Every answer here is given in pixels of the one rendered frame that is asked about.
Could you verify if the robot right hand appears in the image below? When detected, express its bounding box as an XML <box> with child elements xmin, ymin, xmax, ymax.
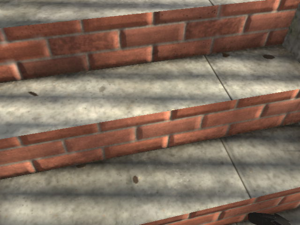
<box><xmin>247</xmin><ymin>212</ymin><xmax>291</xmax><ymax>225</ymax></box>

